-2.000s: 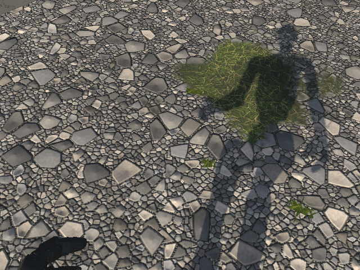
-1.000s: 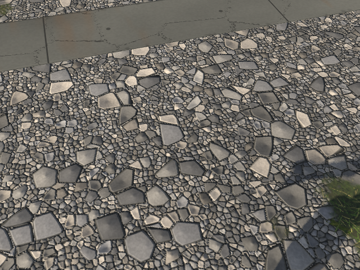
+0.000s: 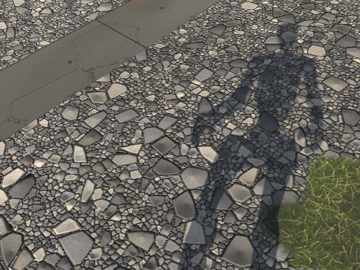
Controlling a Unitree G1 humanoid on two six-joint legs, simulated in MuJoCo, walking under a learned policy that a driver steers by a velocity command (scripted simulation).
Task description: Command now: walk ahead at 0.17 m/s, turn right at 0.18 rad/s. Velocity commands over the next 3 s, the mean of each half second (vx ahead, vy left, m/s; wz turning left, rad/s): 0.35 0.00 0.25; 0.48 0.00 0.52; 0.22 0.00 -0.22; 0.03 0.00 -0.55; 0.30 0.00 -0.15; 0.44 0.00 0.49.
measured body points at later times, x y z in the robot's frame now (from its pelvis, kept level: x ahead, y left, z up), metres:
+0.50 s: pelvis +0.15 +0.06 -0.01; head +0.17 +0.08 +0.44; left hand +0.11 +0.35 -0.13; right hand +0.38 -0.15 -0.10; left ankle +0.23 +0.19 -0.73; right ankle +0.02 -0.11 -0.73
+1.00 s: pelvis +0.43 +0.16 -0.01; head +0.45 +0.19 +0.44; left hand +0.54 +0.49 -0.07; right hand +0.57 -0.10 -0.12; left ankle +0.23 +0.19 -0.73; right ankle +0.61 +0.14 -0.73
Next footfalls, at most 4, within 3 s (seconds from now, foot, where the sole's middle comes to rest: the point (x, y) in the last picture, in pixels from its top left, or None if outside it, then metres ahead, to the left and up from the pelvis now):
0.50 left None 0.26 0.20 -0.77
1.00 right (151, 229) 0.64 0.16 -0.77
1.46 left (90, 229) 0.65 0.40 -0.77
1.88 right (157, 224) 0.66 0.13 -0.77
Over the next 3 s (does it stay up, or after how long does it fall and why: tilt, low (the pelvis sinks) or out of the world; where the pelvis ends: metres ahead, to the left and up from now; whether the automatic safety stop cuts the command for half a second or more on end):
stays up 0.98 0.25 0.01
